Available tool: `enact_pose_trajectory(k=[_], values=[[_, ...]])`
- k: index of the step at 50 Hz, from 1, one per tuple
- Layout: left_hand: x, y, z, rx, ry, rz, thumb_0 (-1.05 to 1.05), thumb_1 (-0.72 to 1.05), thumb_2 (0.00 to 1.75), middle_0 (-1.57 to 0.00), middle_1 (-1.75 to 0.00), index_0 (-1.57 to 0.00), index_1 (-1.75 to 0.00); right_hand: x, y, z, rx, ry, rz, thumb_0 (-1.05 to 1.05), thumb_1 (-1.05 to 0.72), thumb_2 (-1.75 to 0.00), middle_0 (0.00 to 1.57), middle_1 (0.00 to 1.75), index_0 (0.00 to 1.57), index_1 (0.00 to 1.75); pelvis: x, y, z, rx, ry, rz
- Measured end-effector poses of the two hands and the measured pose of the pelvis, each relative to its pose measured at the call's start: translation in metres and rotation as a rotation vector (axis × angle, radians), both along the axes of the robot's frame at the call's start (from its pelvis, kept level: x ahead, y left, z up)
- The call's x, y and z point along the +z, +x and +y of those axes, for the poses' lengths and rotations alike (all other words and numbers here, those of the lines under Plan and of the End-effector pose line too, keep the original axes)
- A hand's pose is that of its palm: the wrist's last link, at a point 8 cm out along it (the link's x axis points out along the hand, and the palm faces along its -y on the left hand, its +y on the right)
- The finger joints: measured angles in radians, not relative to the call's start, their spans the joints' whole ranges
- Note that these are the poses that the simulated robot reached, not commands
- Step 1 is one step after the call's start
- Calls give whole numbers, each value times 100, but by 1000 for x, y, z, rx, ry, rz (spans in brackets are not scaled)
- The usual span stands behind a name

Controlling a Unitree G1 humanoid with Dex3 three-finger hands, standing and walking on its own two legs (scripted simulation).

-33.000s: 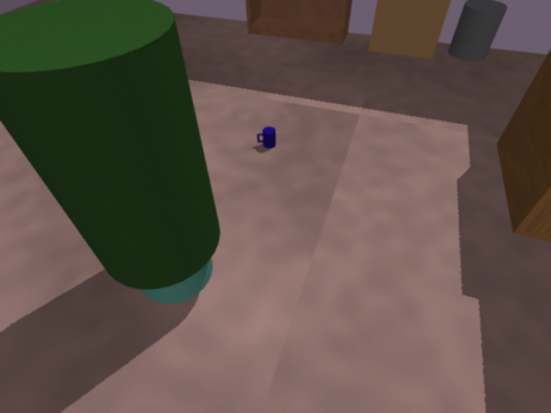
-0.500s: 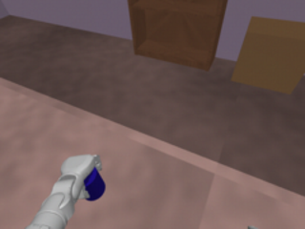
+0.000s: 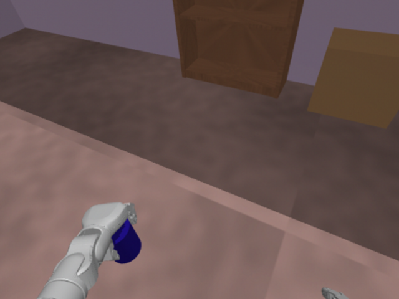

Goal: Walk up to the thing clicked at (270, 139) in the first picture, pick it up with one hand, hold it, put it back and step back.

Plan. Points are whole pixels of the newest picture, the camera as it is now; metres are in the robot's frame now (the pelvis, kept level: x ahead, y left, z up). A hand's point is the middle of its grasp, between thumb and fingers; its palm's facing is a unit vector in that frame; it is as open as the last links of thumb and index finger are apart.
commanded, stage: hold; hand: left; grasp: from above
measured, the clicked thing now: (113, 238) +0.31 +0.24 -0.09
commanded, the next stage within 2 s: crouch in 0.86 s
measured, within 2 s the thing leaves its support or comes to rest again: neither
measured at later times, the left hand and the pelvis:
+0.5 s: hand (111, 238) +0.28 +0.22 -0.03, palm faces -0.45 -0.07 -0.89, open 10.1 cm; pelvis -0.01 +0.00 +0.00, yaw +0 degrees
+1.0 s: hand (109, 238) +0.28 +0.22 -0.03, palm faces -0.45 -0.06 -0.89, open 10.1 cm; pelvis +0.00 +0.00 +0.01, yaw +0 degrees
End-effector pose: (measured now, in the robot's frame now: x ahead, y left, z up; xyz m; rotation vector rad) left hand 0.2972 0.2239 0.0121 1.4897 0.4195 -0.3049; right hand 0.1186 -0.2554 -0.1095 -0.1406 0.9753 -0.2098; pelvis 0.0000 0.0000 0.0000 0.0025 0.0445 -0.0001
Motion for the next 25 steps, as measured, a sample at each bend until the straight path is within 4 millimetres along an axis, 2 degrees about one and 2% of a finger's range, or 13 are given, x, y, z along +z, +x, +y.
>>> enact_pose_trajectory(k=[25], values=[[14, -9, -5, -19, -11, 5, 0, -7, 70, -61, -79, -61, -78, 8, 11, 5, 14, 10, -45, 1, -91, -90, 20, 30, 20, 30, 5, -6, -2, -2, 3, -32]])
